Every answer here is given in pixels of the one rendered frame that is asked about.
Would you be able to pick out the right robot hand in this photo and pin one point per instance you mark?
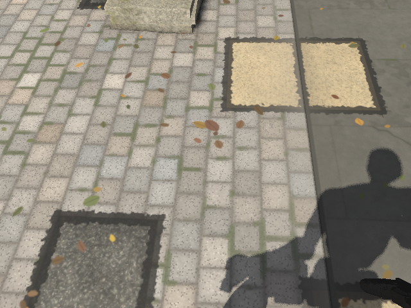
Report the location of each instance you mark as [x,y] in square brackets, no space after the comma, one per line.
[398,290]

